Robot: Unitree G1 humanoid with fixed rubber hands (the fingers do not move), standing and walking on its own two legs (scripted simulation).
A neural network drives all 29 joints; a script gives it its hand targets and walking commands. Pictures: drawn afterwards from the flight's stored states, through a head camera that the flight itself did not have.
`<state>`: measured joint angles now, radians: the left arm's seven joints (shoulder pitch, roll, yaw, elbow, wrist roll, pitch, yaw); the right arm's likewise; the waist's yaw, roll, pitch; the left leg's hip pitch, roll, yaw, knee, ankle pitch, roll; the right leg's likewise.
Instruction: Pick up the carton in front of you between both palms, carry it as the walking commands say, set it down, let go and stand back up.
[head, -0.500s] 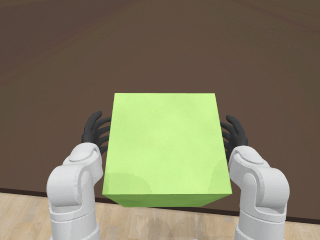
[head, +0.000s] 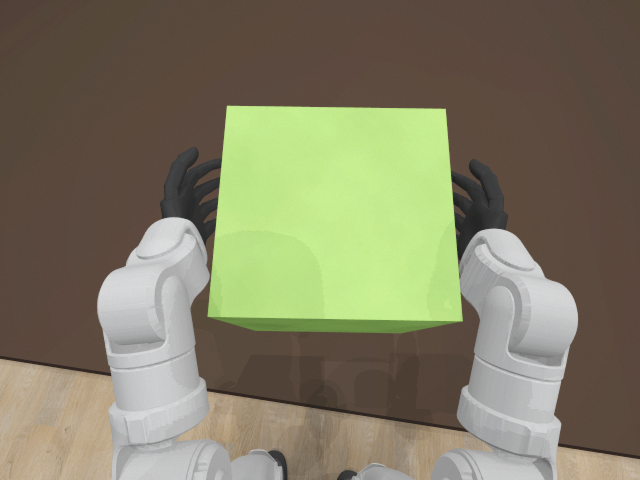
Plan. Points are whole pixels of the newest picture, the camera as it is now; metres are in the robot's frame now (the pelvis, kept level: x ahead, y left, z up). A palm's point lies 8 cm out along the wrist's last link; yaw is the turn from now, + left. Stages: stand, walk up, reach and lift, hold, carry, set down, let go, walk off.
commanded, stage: carry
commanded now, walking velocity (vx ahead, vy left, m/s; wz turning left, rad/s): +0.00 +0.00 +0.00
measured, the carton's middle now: (331, 242) +0.38 +0.01 +0.04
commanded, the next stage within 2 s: none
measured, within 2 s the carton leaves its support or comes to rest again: neither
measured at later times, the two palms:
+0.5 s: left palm (205, 162) +0.44 +0.15 +0.11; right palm (477, 177) +0.43 -0.15 +0.11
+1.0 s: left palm (192, 161) +0.44 +0.16 +0.12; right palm (466, 178) +0.43 -0.14 +0.11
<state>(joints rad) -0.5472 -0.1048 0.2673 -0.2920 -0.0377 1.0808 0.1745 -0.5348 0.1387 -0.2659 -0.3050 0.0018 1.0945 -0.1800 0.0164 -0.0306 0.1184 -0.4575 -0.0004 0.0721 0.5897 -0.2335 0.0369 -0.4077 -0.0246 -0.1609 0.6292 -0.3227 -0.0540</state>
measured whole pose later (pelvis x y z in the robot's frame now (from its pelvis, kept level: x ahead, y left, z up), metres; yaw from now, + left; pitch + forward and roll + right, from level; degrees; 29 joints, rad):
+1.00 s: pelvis +0.11 +0.01 +0.01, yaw +0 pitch +4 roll +0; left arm -0.42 -0.13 0.24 -0.10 0.06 1.07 0.14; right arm -0.41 0.13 -0.23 -0.11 -0.05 1.10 -0.15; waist 0.01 0.01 -0.08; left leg -0.23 0.01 0.09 0.54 -0.35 0.03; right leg -0.24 -0.02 -0.14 0.53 -0.33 -0.03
